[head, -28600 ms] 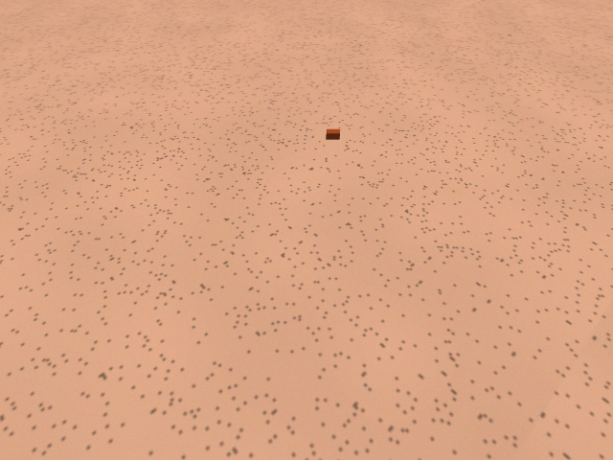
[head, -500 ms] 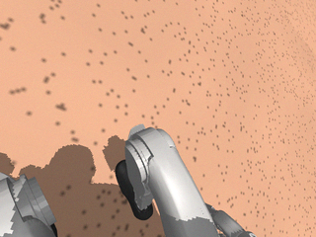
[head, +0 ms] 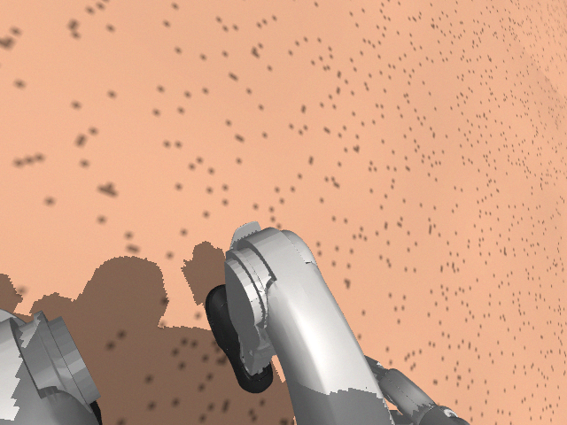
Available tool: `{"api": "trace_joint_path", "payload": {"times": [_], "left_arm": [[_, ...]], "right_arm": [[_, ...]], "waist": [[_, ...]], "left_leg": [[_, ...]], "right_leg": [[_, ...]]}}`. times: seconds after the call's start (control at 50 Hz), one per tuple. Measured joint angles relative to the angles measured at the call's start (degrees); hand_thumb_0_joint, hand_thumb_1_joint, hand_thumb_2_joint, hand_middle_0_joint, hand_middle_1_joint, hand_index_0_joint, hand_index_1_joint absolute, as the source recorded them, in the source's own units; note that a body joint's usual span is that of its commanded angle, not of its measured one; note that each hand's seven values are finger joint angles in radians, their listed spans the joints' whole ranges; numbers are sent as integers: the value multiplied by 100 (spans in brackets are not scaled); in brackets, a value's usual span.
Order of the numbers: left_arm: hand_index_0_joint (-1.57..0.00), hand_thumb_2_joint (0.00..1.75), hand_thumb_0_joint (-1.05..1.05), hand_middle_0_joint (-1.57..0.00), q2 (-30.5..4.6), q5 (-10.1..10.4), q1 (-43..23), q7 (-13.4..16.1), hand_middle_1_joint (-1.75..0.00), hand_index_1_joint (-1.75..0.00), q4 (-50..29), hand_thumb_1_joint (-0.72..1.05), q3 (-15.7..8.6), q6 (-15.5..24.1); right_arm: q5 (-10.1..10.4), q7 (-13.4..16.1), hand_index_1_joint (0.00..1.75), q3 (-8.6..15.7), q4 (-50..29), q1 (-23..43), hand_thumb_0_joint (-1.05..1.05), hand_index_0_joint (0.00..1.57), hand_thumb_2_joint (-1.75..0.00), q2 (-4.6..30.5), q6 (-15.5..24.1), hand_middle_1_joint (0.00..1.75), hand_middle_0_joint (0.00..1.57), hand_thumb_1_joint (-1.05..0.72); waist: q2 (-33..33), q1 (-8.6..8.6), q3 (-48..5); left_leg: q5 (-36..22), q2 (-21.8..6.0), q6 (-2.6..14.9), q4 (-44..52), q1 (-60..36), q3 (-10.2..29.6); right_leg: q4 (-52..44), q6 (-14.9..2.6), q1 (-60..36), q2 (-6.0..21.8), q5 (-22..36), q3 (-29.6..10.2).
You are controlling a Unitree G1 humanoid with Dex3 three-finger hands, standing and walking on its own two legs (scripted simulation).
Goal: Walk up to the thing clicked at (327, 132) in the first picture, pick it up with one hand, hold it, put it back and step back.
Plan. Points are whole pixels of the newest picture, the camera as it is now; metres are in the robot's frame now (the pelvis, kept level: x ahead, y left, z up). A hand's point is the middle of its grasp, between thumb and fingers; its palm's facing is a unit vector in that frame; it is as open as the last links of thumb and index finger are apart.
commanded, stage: close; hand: left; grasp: from above
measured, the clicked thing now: out of the picture +0.46 +0.39 -0.29
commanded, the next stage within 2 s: settle in 1.54 s
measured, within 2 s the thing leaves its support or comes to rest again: leaves its support in 1.90 s
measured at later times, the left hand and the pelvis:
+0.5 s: hand out of the picture +0.45 +0.37 -0.24, palm faces -0.43 -0.17 -0.89, open 13.3 cm; pelvis +0.00 +0.00 +0.00, yaw +0 degrees
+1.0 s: hand out of the picture +0.45 +0.37 -0.25, palm faces -0.44 -0.18 -0.88, open 11.9 cm; pelvis +0.00 +0.00 +0.00, yaw +0 degrees
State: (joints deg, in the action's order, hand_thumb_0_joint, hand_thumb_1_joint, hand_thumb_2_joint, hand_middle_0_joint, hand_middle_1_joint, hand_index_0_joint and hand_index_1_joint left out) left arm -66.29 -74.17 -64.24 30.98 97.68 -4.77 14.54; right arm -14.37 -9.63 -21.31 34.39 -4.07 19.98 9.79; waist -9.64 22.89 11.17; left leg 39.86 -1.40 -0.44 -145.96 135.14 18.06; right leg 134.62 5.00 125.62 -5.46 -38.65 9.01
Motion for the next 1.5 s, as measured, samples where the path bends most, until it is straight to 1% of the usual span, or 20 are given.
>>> {"api": "trace_joint_path", "payload": {"times": [0.16, 0.2, 0.28, 0.38, 0.44, 0.58, 0.74, 0.8, 0.88, 1.0, 1.1, 1.2, 1.26, 1.32, 1.38, 1.5], "left_arm": [[-10, 97, 0, -11, -41, 48, 20, -118, -96, -96, -34, -45, -66, -105], [-11, 96, 0, -11, -51, 90, 44, -157, -96, -96, -71, -44, -94, -99], [-12, 94, 0, -13, -96, 107, 98, -221, -96, -95, -119, -42, -138, -63], [-14, 92, 0, -14, -110, 136, 130, -269, -94, -94, -176, -39, -137, -12], [-16, 90, 0, -15, -110, 147, 121, -267, -94, -93, -165, -37, -104, 35], [-19, 87, 0, -19, -73, 89, 114, -186, -91, -90, -125, -33, -69, 96], [-24, 82, 0, -23, -81, 20, 20, -85, -86, -85, -93, -26, -91, 10], [-26, 80, 0, -26, -102, 36, 26, -125, -84, -83, -109, -23, -121, -63], [-30, 77, 0, -29, -122, 129, 29, -191, -81, -80, -106, -19, -119, -140], [-35, 72, 0, -34, -143, 211, 117, -335, -78, -76, -178, -13, -137, -75], [-39, 69, 0, -37, -110, 175, 184, -341, -75, -73, -238, -8, -119, 61], [-44, 67, 0, -42, -99, 55, 199, -219, -72, -70, -239, -1, -165, 154], [-47, 65, 0, -45, -88, 19, 153, -147, -70, -68, -206, 2, -117, 122], [-50, 62, 0, -48, -95, 36, 87, -88, -68, -66, -122, 5, -95, 70], [-53, 59, -1, -49, -122, 50, 44, -90, -65, -64, -53, 7, -74, 7], [-61, 53, -1, -52, -139, 118, 56, -211, -60, -60, -99, 9, -93, -36]], "right_arm": [[28, -9, 29, -59, -14, -42, 0, 20, -89, 14, -14, 30, 20, -89], [35, -11, 29, -84, -10, -55, 0, 20, -89, 12, -20, 30, 20, -89], [21, 0, 29, -104, -20, -70, 0, 20, -89, 2, -48, 30, 20, -89], [-11, 15, 29, -125, -26, -79, 0, 20, -89, -7, -80, 30, 20, -89], [-21, 30, 29, -141, -13, -68, 0, 20, -89, -10, -89, 30, 20, -89], [-39, 63, 29, -138, -12, -40, 0, 20, -89, -3, -95, 30, 20, -89], [-11, 44, 29, -83, -24, -46, 0, 20, -89, 34, -51, 30, 20, -88], [2, 29, 29, -70, -14, -46, 0, 20, -89, 27, -45, 30, 20, -88], [10, 21, 29, -61, -29, -52, 0, 20, -89, 25, -37, 30, 20, -89], [3, 46, 29, -121, -32, -35, 0, 20, -89, 22, -81, 30, 20, -89], [-36, 54, 29, -181, -36, -29, 0, 20, -89, 14, -134, 30, 20, -88], [-61, 71, 29, -183, -45, -13, 0, 20, -89, 15, -135, 30, 20, -88], [-64, 65, 29, -139, -42, -19, 0, 20, -89, 22, -105, 30, 20, -88], [-55, 61, 29, -115, -24, -5, 0, 20, -89, 33, -81, 30, 20, -88], [-41, 67, 29, -98, -33, 10, 0, 20, -89, 47, -56, 30, 20, -88], [-3, 64, 29, -102, -11, -8, 0, 20, -89, 49, -40, 30, 20, -88]], "waist": [[-8, 36, 20], [-10, 31, 34], [0, 21, 73], [-5, -3, 108], [-18, -14, 105], [-17, -10, 83], [-10, 15, 38], [-15, 24, 43], [-8, 27, 67], [-14, 4, 134], [-45, -27, 147], [-59, -41, 125], [-52, -39, 98], [-33, -30, 76], [-8, -7, 86], [10, 9, 93]], "left_leg": [[12, -12, -1, 20, -6, -12], [8, -12, -6, 17, -4, -8], [-6, -7, -12, 10, 6, 3], [-18, -7, -13, 9, -4, 1], [-17, -13, -21, 0, -14, 15], [-5, -20, -17, -14, -35, 38], [4, -28, -2, -10, 11, 11], [7, -29, -5, -4, 13, 2], [-3, -24, 2, 8, 17, -9], [-14, -26, 2, 16, 9, 1], [-14, -16, -17, 1, -29, 31], [-19, -13, -23, -22, -38, 55], [-25, -17, -16, -28, -26, 37], [-31, -24, -4, -28, -7, 24], [-35, -31, 17, -16, 7, 8], [-19, -45, 30, -3, 5, -17]], "right_leg": [[-13, -13, 5, 13, 2, -2], [-9, -10, 8, 14, 5, 1], [-5, -8, 17, 16, 16, 10], [0, 0, 11, 18, 30, 8], [3, -8, 9, 11, 41, 18], [-3, 10, -16, 3, 44, 35], [-3, -34, 27, 11, 35, 22], [0, -15, 34, 17, 33, 14], [-7, 23, 34, 27, 32, 5], [-25, -1, 19, 27, 48, 19], [-15, -4, -15, 31, 53, 42], [-3, -18, -26, 27, 65, 61], [10, -33, -11, 29, 68, 48], [10, -24, 8, 26, 75, 38], [-5, -8, 14, 26, 77, 27], [-13, 15, 18, 26, 68, 8]]}}
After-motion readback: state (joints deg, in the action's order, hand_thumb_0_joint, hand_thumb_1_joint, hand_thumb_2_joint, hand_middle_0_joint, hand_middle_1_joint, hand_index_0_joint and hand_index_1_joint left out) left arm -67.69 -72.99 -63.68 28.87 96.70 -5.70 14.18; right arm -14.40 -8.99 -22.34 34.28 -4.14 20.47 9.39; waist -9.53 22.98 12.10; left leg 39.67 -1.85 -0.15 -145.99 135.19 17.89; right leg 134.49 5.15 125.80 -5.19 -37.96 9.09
